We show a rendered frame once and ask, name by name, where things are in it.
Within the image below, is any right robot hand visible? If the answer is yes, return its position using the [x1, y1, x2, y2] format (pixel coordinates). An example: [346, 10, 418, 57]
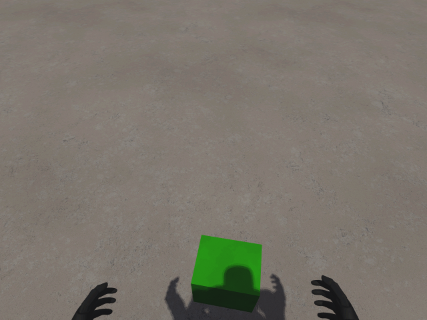
[311, 275, 359, 320]

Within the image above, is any left robot hand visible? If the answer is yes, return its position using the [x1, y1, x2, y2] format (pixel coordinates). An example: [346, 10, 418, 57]
[72, 282, 117, 320]

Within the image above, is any carton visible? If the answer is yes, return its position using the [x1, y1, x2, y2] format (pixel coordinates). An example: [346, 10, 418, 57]
[191, 235, 262, 313]

